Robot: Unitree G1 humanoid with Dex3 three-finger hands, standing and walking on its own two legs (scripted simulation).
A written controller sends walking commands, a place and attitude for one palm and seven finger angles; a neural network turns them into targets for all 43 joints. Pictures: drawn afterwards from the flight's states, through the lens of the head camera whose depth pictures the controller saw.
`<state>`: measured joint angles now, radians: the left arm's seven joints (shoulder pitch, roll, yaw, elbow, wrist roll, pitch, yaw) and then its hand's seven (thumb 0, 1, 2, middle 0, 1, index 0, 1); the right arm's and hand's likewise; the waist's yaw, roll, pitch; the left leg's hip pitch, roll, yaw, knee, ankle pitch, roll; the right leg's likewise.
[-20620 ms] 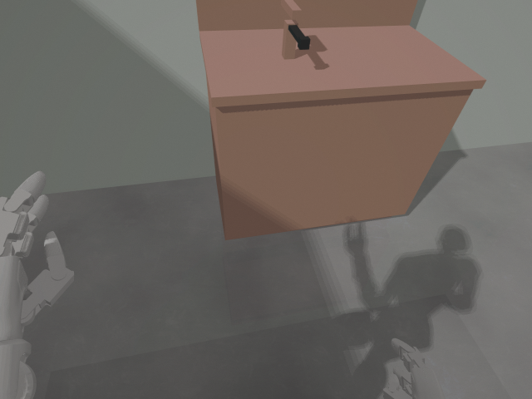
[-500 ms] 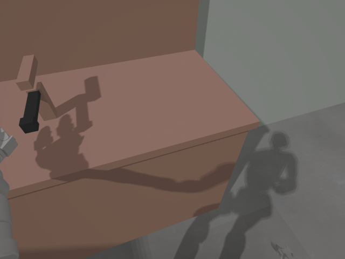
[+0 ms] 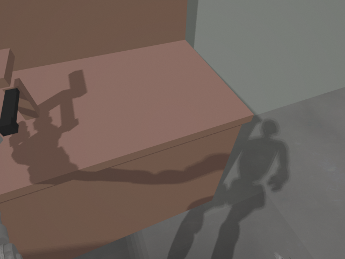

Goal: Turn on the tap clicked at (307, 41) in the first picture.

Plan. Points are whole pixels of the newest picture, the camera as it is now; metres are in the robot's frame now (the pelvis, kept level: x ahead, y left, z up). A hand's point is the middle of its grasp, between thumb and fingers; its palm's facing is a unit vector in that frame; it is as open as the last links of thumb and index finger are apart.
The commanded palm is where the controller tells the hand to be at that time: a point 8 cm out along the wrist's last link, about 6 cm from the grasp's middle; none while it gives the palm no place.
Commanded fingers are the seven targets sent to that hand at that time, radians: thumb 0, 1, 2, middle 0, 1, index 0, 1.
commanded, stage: reach beside the lever's end, fingers flat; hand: left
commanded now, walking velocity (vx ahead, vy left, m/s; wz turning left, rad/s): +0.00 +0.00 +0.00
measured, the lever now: (7, 126) +0.35 +0.37 +0.14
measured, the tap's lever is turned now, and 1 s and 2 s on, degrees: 0 8 30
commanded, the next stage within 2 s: push the lever round in 0.08 s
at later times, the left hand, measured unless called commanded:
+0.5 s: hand (2, 135) +0.33 +0.38 +0.13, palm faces +0.61 -0.79 -0.06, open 7.8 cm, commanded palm +0.28 +0.40 +0.13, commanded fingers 0.00 0.90 0.90 -0.15 -0.15 -0.15 -0.15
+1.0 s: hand (15, 135) +0.33 +0.34 +0.14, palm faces +0.62 -0.79 -0.05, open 7.7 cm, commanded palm +0.28 +0.37 +0.13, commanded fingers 0.00 0.90 0.90 -0.15 -0.15 -0.15 -0.15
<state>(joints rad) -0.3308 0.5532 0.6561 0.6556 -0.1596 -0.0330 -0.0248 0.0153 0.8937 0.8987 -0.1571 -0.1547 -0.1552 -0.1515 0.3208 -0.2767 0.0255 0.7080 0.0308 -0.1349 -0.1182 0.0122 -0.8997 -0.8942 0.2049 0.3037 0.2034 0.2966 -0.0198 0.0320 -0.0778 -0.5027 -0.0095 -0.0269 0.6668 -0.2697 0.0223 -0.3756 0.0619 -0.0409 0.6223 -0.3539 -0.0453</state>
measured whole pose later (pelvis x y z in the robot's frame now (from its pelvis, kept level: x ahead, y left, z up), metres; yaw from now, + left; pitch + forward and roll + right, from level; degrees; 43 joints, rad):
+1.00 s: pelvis -0.01 +0.00 +0.00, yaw +1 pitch +4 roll -1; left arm -0.31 0.42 0.52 0.48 -0.16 0.01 0.09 0.03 0.92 0.91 -0.16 -0.15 -0.15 -0.15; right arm 0.26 -0.25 0.04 0.73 0.03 -0.15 -0.14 0.01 -0.90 -0.89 0.20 0.30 0.20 0.30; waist 0.01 0.04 -0.07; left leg -0.46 -0.01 -0.04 0.65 -0.25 0.02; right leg -0.33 0.06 -0.05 0.60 -0.34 -0.05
